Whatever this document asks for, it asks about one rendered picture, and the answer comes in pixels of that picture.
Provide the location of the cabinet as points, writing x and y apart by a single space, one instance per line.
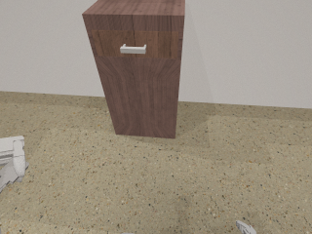
141 93

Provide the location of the right robot hand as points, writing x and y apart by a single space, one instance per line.
244 228

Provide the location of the left robot hand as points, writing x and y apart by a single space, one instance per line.
12 157

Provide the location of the handle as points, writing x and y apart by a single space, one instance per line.
133 50

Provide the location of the drawer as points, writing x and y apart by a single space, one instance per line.
159 44

